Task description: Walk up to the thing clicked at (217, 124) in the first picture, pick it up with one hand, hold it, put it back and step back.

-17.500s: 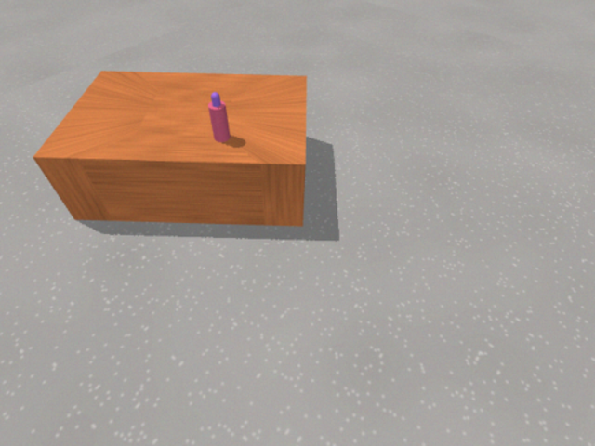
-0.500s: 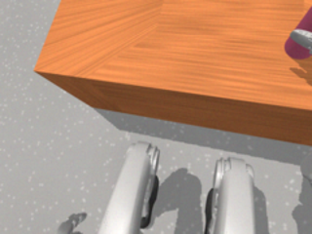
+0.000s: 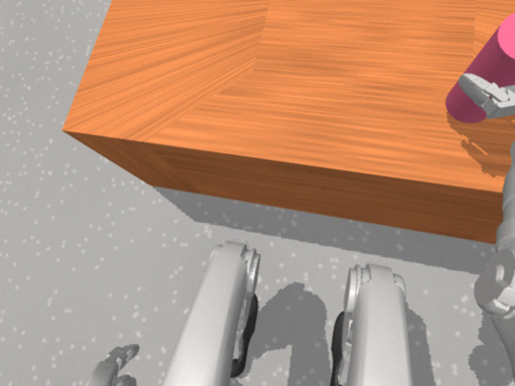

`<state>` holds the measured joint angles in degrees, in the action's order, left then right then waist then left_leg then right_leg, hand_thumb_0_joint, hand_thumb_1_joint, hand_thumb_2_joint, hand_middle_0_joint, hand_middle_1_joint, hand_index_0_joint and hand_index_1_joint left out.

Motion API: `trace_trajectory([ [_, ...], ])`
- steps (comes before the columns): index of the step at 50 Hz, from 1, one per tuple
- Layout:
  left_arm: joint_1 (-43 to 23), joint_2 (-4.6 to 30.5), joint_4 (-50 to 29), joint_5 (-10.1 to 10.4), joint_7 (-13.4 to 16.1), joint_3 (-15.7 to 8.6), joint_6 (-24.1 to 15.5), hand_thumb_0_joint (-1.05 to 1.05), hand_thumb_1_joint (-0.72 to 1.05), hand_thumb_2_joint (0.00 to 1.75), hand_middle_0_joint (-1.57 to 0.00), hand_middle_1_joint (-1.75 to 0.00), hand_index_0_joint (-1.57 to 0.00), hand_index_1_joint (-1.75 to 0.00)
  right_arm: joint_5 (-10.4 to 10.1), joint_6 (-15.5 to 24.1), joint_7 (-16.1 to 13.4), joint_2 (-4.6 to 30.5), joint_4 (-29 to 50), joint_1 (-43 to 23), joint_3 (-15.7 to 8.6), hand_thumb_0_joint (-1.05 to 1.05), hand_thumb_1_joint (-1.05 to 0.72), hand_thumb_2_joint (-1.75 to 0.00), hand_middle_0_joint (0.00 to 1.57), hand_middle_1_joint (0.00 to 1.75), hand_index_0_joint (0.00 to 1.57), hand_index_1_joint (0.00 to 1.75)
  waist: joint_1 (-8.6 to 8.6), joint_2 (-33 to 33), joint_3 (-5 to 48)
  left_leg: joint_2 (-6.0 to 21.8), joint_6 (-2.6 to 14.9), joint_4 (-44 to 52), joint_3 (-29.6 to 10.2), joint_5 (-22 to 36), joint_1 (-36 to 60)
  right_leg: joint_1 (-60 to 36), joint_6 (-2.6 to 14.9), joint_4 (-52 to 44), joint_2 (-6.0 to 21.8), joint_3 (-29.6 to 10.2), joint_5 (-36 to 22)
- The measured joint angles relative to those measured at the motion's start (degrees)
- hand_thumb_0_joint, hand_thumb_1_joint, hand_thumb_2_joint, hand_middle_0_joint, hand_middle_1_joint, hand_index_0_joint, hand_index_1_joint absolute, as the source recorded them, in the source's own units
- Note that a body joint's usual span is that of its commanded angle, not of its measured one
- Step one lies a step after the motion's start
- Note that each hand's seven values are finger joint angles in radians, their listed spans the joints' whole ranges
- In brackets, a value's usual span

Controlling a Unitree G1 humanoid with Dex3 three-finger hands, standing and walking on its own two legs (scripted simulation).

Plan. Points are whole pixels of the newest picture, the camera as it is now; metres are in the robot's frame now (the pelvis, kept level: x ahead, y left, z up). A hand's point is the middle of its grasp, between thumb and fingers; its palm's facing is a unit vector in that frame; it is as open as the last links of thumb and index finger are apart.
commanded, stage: settle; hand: right
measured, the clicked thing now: (506, 63) +0.55 -0.23 +0.04
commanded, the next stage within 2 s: lift in 0.74 s
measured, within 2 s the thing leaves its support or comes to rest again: neither
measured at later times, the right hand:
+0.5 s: hand out of the picture +0.57 -0.23 +0.08, palm faces +0.22 +0.98 -0.02, open 9.6 cm
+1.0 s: hand out of the picture +0.56 -0.23 +0.11, palm faces +0.22 +0.98 -0.01, open 9.7 cm
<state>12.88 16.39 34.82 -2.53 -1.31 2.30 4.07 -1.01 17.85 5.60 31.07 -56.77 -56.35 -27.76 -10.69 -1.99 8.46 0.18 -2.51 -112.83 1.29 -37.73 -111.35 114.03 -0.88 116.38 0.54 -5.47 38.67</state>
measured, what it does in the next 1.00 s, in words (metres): rises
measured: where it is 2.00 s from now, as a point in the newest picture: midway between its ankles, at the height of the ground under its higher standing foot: (288, 360)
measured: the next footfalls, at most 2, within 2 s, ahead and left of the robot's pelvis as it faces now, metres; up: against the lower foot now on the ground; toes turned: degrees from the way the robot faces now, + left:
none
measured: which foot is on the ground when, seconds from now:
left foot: down 0.00-1.00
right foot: down 0.00-1.00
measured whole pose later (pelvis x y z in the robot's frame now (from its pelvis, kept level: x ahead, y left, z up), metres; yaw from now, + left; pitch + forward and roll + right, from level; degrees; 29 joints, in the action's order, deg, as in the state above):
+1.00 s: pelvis +0.02 +0.00 +0.08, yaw +0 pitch +35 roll +5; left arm 14.7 15.3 35.2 -2.6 -1.0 2.5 3.0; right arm -2.5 20.7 5.6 30.2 -58.3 -53.8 -27.7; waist -10.6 -2.0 9.2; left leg -0.5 -1.7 -97.7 1.7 -36.0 -96.8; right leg 99.0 -1.2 101.3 2.0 -5.0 37.6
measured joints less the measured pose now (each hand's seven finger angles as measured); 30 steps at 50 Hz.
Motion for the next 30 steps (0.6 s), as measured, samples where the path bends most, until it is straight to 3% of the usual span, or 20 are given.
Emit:
trace_trajectory([
  [13,1.6,0.5,0.3,0.1,0.4,-0.1,-0.9,0.00,0.90,0.89,-0.21,-0.30,-0.20,-0.30,-0.5,1.2,0.5,1.9,-4.0,-2.1,0.5,-0.05,0.47,-1.07,0.75,1.12,0.83,1.18,-0.69,0.2,0.8,-0.2,0.46,6.7,0.1,0.7,5.9,-6.3,-0.11,-6.9,0.6,0.4,-0.5],
  [30,1.4,-1.3,0.1,0.0,0.1,0.7,-0.9,0.00,0.90,0.89,-0.20,-0.30,-0.20,-0.30,-0.7,2.2,0.2,0.6,-2.6,0.4,-0.3,-0.05,0.47,-1.07,0.75,1.12,0.83,1.18,-0.49,0.1,0.4,-0.5,0.67,11.7,0.3,1.3,10.8,-11.3,-0.22,-11.6,1.2,0.4,-0.7],
])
